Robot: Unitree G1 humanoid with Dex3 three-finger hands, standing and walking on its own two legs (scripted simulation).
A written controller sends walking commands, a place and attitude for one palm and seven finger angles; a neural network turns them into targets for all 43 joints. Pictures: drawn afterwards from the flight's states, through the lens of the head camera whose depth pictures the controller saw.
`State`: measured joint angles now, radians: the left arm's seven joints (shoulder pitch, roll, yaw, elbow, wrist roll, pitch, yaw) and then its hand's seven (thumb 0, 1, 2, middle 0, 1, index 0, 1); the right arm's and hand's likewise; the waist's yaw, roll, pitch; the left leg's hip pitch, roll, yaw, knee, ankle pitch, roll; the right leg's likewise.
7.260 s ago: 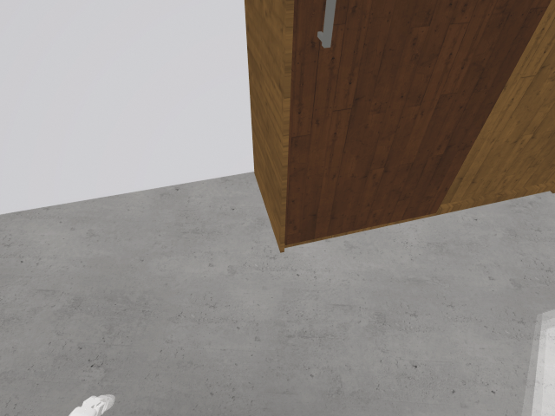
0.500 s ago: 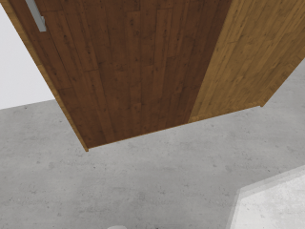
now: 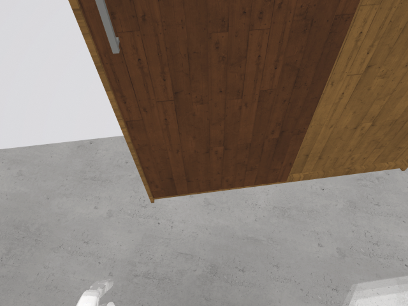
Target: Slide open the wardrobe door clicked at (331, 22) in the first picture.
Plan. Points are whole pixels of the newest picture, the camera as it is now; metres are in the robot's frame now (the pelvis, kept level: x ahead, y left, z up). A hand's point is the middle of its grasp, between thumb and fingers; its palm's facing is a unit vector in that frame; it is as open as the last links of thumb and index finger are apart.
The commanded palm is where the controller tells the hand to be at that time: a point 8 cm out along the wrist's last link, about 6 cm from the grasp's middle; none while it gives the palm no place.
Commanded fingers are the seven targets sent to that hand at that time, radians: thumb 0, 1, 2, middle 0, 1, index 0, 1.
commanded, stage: turn to face it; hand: left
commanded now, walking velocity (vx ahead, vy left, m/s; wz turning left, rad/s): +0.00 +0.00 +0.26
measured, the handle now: (104, 9) +0.71 +0.26 +0.25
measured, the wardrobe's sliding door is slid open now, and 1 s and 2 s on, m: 0.00 0.00 0.00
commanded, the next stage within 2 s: take the last steps up to it in 0.06 s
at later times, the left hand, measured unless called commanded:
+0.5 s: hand out of the picture -0.10 +0.20 -0.17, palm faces +0.25 -0.95 -0.18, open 7.4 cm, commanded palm none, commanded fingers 0.00 0.90 0.90 -0.20 -0.30 -0.20 -0.30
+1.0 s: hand (126, 261) +0.25 +0.21 -0.17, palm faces +0.11 -0.97 -0.20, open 7.4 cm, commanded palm none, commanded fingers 0.00 0.90 0.90 -0.20 -0.30 -0.20 -0.30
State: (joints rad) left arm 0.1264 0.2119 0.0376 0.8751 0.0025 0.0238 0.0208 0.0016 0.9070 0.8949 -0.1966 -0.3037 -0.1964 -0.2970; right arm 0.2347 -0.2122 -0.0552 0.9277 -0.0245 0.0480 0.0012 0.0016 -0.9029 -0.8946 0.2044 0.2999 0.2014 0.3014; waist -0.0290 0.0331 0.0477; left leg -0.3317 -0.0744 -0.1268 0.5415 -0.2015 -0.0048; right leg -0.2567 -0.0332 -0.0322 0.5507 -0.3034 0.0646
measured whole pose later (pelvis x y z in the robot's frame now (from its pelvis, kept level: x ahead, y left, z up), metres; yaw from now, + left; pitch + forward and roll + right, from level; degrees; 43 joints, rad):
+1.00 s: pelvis +0.15 +0.02 -0.01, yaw +7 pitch -2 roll +0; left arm 0.11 0.17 0.05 1.00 0.01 -0.07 -0.01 0.00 0.91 0.89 -0.19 -0.30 -0.19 -0.30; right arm 0.47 -0.13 -0.03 1.17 -0.01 -0.02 -0.02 0.00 -0.91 -0.89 0.20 0.30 0.20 0.30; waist -0.04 0.03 0.09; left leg -0.13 0.05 0.04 0.99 -0.52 0.01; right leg -0.42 -0.04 -0.15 0.65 -0.19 -0.07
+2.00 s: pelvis +0.19 +0.02 +0.01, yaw +7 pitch +1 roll -1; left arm 0.29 0.14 0.03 1.09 0.02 -0.01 0.03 0.01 0.93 0.89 -0.20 -0.30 -0.20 -0.30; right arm 0.30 -0.19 -0.04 1.11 -0.02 0.01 -0.02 0.00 -0.91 -0.90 0.20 0.30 0.19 0.30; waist 0.03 0.01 0.00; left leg -0.18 0.04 0.03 0.47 -0.29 -0.01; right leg -0.25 -0.03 -0.10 0.47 -0.23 0.00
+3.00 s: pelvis +0.19 +0.03 +0.01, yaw +5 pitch -1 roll +1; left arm 0.27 0.15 -0.01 1.11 0.01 -0.02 0.03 0.00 0.91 0.89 -0.20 -0.30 -0.20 -0.30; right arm 0.30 -0.18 0.01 1.07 -0.02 -0.03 -0.03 0.00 -0.91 -0.90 0.20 0.30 0.20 0.30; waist 0.00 0.04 0.02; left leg -0.12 0.00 0.08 0.44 -0.31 0.01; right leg -0.23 -0.06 -0.05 0.51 -0.26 0.02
